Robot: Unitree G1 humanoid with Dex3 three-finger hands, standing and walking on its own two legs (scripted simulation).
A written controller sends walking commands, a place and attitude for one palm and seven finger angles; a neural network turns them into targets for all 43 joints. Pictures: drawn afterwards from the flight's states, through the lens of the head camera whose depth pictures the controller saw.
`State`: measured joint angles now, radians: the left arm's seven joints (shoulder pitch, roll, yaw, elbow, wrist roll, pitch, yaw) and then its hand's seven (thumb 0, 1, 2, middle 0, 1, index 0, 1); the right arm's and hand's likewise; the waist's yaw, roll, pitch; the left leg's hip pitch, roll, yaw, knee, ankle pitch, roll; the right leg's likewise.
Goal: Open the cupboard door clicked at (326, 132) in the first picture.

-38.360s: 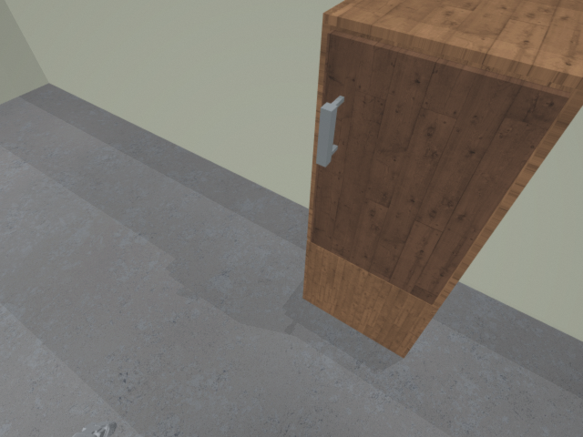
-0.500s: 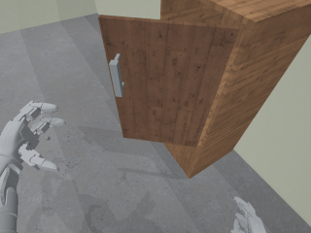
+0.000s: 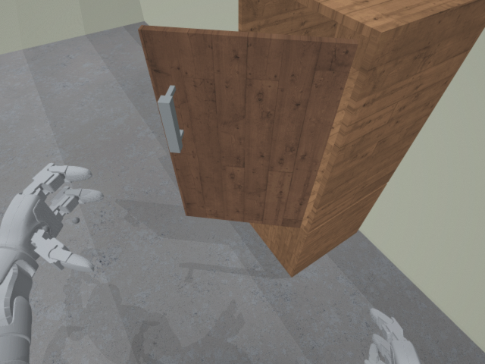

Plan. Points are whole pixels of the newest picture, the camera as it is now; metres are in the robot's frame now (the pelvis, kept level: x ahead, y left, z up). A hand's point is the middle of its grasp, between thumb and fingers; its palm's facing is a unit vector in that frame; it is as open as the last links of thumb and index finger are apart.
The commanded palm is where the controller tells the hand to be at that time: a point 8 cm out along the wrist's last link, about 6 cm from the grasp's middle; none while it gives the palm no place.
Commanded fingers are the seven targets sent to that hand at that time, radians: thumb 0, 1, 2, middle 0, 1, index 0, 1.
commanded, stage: move the hooked fingers beside the handle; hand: left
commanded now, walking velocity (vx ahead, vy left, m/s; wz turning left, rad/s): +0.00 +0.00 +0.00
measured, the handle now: (173, 119) +0.56 +0.19 +0.08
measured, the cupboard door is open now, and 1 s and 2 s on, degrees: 50 50 50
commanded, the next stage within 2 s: none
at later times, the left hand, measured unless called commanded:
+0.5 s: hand (100, 189) +0.35 +0.26 +0.10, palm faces -0.03 -1.00 -0.01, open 14.0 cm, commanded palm +0.33 +0.31 +0.09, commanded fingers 0.00 -0.50 0.30 -0.30 -1.20 -0.30 -1.20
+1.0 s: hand (123, 159) +0.42 +0.25 +0.09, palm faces -0.04 -1.00 +0.00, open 14.0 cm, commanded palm +0.40 +0.30 +0.09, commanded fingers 0.00 -0.50 0.30 -0.30 -1.20 -0.30 -1.20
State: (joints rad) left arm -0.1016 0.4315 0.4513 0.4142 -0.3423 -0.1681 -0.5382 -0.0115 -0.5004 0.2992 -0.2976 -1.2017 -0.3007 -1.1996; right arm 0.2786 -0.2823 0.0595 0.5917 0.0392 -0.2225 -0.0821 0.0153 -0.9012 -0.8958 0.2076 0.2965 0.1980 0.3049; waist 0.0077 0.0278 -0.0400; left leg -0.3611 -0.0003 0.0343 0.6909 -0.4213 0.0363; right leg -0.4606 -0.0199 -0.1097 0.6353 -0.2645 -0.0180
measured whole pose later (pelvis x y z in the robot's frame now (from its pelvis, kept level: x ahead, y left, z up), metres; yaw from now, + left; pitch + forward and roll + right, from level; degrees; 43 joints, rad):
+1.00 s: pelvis -0.01 +0.00 -0.01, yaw -1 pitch +12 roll -1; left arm -0.66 0.56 0.45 1.01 -0.21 -0.28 -0.50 -0.01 -0.50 0.30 -0.30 -1.20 -0.30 -1.20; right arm 0.35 -0.30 0.06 0.61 0.03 -0.08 -0.06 0.01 -0.90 -0.90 0.21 0.30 0.20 0.30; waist -0.08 0.01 -0.05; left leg -0.53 0.01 0.05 0.75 -0.43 0.04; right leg -0.64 -0.02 -0.09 0.69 -0.26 -0.02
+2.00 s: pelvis +0.02 +0.02 -0.02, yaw -3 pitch +20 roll -4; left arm -0.85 0.69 0.53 1.15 -0.13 -0.29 -0.49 -0.01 -0.50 0.30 -0.30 -1.20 -0.30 -1.20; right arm 0.46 -0.28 0.05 0.57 0.00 0.11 -0.01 0.01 -0.90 -0.90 0.21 0.30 0.20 0.30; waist -0.17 0.02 -0.08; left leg -0.68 0.03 0.06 0.82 -0.49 0.06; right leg -0.77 0.01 -0.08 0.70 -0.28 0.00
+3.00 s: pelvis +0.01 +0.02 -0.02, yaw -3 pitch +20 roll -4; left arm -0.93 0.66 0.45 1.18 -0.13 -0.30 -0.42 -0.01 -0.50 0.30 -0.30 -1.21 -0.29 -1.21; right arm 0.45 -0.29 0.05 0.59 0.00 0.10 -0.02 0.01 -0.90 -0.90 0.21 0.30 0.20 0.30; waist -0.17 0.02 -0.08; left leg -0.73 0.03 0.04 0.86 -0.49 0.05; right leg -0.81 0.01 -0.09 0.73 -0.28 0.00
